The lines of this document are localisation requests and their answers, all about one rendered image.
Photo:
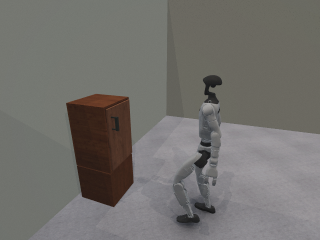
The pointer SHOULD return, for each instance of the robot left upper arm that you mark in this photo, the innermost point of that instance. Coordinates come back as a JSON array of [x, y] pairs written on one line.
[[209, 113]]

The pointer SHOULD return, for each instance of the robot left forearm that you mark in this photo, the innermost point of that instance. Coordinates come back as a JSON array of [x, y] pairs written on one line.
[[215, 148]]

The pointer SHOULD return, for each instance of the robot left shin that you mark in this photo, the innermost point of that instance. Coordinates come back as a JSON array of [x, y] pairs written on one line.
[[182, 197]]

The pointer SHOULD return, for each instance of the handle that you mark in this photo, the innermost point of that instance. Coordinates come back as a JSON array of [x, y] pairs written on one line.
[[116, 123]]

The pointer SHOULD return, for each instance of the robot shin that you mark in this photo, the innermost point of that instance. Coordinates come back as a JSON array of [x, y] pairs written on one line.
[[182, 197], [205, 192]]

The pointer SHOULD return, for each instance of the robot right shin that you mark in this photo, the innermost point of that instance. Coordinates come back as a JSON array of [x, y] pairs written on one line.
[[205, 192]]

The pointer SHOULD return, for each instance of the robot left hand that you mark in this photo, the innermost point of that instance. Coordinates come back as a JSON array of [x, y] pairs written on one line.
[[211, 172]]

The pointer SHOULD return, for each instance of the robot right upper arm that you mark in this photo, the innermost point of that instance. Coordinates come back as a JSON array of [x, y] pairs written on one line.
[[219, 119]]

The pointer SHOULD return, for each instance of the cupboard door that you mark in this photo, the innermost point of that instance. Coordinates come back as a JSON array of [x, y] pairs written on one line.
[[120, 142]]

